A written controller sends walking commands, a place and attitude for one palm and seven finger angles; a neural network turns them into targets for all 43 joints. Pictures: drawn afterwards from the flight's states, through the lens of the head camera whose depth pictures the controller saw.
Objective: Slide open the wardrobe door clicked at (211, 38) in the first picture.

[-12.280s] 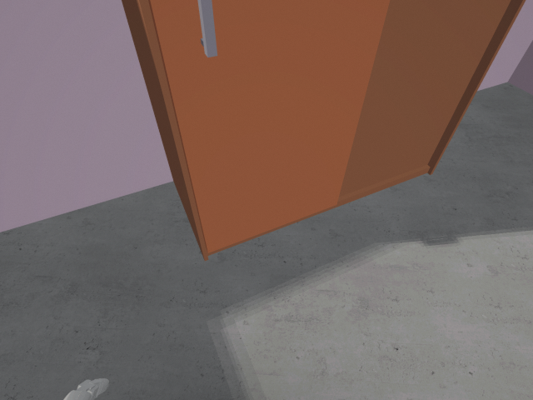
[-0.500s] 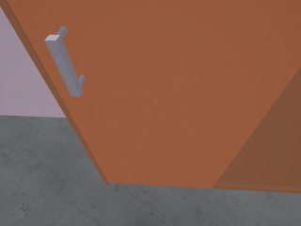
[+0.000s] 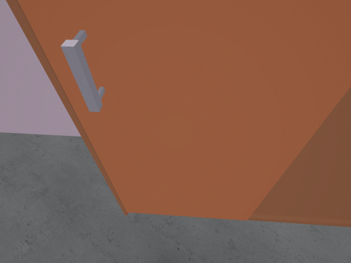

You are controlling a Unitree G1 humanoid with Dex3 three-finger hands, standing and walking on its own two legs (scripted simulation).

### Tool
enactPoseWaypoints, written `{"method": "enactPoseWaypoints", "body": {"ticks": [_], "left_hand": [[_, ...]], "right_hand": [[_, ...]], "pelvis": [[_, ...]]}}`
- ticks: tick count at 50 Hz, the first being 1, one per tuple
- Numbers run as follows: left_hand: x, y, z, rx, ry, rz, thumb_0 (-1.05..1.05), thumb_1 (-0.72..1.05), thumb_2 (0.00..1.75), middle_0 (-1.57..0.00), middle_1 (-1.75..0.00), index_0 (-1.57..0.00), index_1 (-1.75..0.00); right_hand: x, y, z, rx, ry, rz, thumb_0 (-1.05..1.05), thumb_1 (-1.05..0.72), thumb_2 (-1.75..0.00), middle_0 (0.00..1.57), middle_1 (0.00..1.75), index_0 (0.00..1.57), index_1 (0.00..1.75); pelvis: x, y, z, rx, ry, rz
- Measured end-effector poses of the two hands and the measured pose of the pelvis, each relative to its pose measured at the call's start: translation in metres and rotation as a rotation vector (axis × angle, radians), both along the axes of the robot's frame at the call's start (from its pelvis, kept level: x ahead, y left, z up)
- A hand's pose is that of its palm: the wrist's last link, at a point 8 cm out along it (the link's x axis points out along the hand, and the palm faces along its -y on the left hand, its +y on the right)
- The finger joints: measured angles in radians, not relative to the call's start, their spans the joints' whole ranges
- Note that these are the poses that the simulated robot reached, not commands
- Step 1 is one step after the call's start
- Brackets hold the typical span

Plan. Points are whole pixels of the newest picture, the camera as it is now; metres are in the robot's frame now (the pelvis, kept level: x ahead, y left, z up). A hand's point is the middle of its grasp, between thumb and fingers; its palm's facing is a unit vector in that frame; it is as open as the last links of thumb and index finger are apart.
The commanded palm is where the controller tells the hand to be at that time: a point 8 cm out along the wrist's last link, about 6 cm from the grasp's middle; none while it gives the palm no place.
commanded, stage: raise the hand with hooked fingers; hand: left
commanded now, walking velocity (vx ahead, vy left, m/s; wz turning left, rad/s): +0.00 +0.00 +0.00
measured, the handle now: (88, 73) +0.43 +0.21 +0.22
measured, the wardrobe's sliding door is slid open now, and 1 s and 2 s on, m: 0.00 0.00 0.00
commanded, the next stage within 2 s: none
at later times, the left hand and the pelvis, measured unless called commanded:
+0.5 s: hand (99, 250) +0.15 +0.17 -0.01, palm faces -0.05 -1.00 +0.05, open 8.5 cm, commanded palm +0.12 +0.25 +0.01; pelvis -0.04 +0.02 -0.04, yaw +1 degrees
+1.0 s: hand (36, 213) +0.18 +0.26 +0.10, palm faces +0.11 -0.99 -0.07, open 11.6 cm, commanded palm +0.14 +0.30 +0.11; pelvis -0.05 +0.03 -0.02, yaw +1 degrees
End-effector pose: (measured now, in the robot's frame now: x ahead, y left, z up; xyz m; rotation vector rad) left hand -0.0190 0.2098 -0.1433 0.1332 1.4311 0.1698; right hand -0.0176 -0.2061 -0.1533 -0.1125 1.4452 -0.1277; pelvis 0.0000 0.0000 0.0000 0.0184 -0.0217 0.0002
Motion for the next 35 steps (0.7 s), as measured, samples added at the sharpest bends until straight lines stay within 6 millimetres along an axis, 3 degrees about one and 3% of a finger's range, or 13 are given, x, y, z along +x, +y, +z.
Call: {"method": "enactPoseWaypoints", "body": {"ticks": [6,8,11,15,18,20,22,25,27,31,35], "left_hand": [[0.004,0.006,0.004,0.013,-0.034,0.022,0.02,0.92,0.9,-0.2,-0.3,-0.21,-0.3],[0.034,0.028,0.029,0.074,-0.23,0.054,0.06,0.96,0.89,-0.21,-0.3,-0.21,-0.31],[0.097,0.049,0.085,0.158,-0.615,0.034,0.07,0.95,0.88,-0.21,-0.32,-0.21,-0.32],[0.175,0.036,0.165,0.11,-1.137,-0.066,0.05,0.87,0.86,-0.2,-0.35,-0.2,-0.36],[0.2,0.013,0.188,-0.054,-1.414,-0.13,0.03,0.8,0.84,-0.2,-0.39,-0.21,-0.39],[0.197,0.002,0.182,-0.176,-1.485,-0.175,0.02,0.75,0.82,-0.21,-0.42,-0.21,-0.42],[0.183,-0.001,0.164,-0.23,-1.451,-0.208,0.02,0.7,0.8,-0.22,-0.44,-0.22,-0.45],[0.15,0.013,0.137,-0.212,-1.311,-0.169,0.01,0.62,0.77,-0.23,-0.49,-0.23,-0.49],[0.127,0.03,0.131,-0.141,-1.26,-0.109,0.01,0.57,0.75,-0.23,-0.52,-0.23,-0.52],[0.104,0.062,0.157,0.034,-1.377,-0.033,0.02,0.47,0.71,-0.24,-0.58,-0.24,-0.58],[0.12,0.066,0.202,0.045,-1.594,-0.122,0.02,0.37,0.67,-0.24,-0.64,-0.24,-0.64]], "right_hand": [[0.001,-0.002,0.002,-0.014,-0.026,0.003,0.02,-0.92,-0.9,0.2,0.3,0.2,0.3],[0.015,-0.011,0.007,-0.058,-0.159,0.024,0.02,-0.93,-0.9,0.2,0.3,0.21,0.3],[0.047,-0.024,0.014,-0.094,-0.369,0.032,0.03,-0.93,-0.9,0.2,0.3,0.21,0.3],[0.101,-0.035,0.032,-0.138,-0.651,0.063,0.02,-0.92,-0.9,0.2,0.3,0.2,0.3],[0.136,-0.038,0.055,-0.156,-0.815,0.083,0.02,-0.91,-0.9,0.2,0.3,0.2,0.3],[0.154,-0.037,0.07,-0.162,-0.892,0.114,0.02,-0.91,-0.9,0.2,0.3,0.2,0.3],[0.169,-0.035,0.084,-0.168,-0.948,0.144,0.02,-0.91,-0.9,0.2,0.3,0.2,0.3],[0.185,-0.027,0.096,-0.166,-0.997,0.178,0.01,-0.91,-0.9,0.2,0.3,0.2,0.3],[0.191,-0.019,0.099,-0.157,-1.013,0.2,0.01,-0.91,-0.9,0.2,0.3,0.2,0.3],[0.193,0.006,0.09,-0.115,-0.999,0.269,0.01,-0.9,-0.9,0.2,0.3,0.2,0.3],[0.178,0.032,0.069,-0.046,-0.945,0.318,0.01,-0.9,-0.9,0.2,0.3,0.2,0.3]], "pelvis": [[-0.003,0.004,-0.001,-0.009,0.009,-0.009],[-0.006,0.006,-0.003,-0.008,0.003,-0.015],[-0.012,0.012,-0.006,-0.001,0.012,0.017],[-0.023,0.019,-0.013,-0.004,0.045,0.042],[-0.032,0.019,-0.022,0.0,0.084,0.028],[-0.037,0.018,-0.028,0.002,0.098,0.018],[-0.041,0.017,-0.033,0.003,0.103,0.012],[-0.044,0.018,-0.038,-0.001,0.098,0.013],[-0.045,0.018,-0.039,-0.008,0.092,0.021],[-0.05,0.019,-0.042,-0.033,0.075,0.055],[-0.06,0.022,-0.042,-0.056,0.052,0.084]]}}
